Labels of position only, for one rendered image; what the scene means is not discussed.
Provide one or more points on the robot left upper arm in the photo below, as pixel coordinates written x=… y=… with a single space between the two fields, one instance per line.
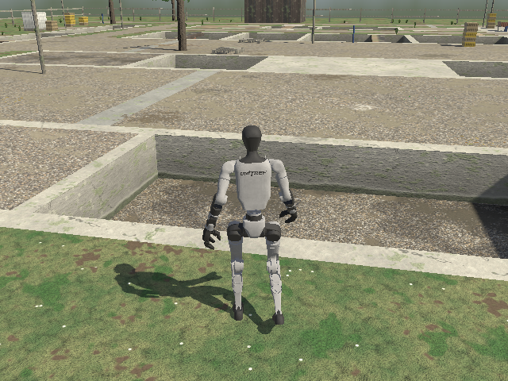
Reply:
x=223 y=181

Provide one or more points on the robot left forearm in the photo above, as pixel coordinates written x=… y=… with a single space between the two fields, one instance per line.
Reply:
x=214 y=213

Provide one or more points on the robot right hand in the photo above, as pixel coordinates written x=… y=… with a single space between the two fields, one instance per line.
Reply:
x=291 y=219

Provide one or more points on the robot left thigh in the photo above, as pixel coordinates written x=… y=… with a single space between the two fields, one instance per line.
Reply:
x=235 y=238

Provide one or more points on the robot right shin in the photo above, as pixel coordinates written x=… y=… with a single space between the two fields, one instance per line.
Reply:
x=276 y=288

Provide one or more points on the robot right upper arm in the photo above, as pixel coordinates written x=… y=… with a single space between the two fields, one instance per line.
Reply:
x=282 y=180

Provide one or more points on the robot right forearm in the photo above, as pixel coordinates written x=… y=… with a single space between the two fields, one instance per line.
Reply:
x=290 y=205

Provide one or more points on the robot left hand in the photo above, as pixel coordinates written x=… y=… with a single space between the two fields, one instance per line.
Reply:
x=207 y=238

